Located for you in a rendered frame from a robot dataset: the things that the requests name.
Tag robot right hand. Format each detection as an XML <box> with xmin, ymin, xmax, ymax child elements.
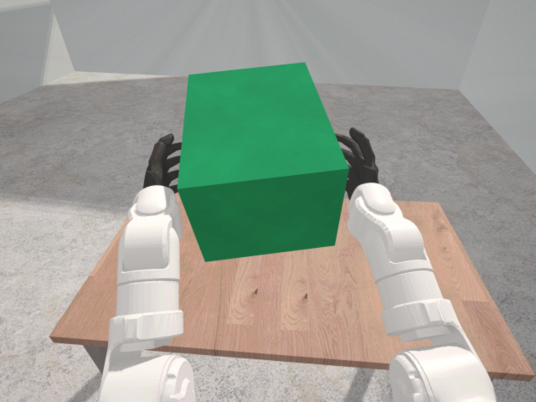
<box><xmin>335</xmin><ymin>127</ymin><xmax>379</xmax><ymax>200</ymax></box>

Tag table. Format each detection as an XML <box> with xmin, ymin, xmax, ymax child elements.
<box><xmin>49</xmin><ymin>192</ymin><xmax>535</xmax><ymax>382</ymax></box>

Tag right robot upper arm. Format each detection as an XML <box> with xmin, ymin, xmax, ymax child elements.
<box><xmin>389</xmin><ymin>343</ymin><xmax>496</xmax><ymax>402</ymax></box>

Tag right robot forearm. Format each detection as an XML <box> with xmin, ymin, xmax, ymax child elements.
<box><xmin>347</xmin><ymin>183</ymin><xmax>497</xmax><ymax>402</ymax></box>

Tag robot left hand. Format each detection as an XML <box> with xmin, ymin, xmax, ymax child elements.
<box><xmin>143</xmin><ymin>133</ymin><xmax>182</xmax><ymax>193</ymax></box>

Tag carton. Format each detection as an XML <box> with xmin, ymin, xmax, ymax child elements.
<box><xmin>177</xmin><ymin>62</ymin><xmax>349</xmax><ymax>262</ymax></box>

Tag left robot upper arm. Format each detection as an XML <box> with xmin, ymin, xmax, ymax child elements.
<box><xmin>99</xmin><ymin>354</ymin><xmax>196</xmax><ymax>402</ymax></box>

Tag left robot forearm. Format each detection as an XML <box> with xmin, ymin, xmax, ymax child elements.
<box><xmin>97</xmin><ymin>185</ymin><xmax>183</xmax><ymax>402</ymax></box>

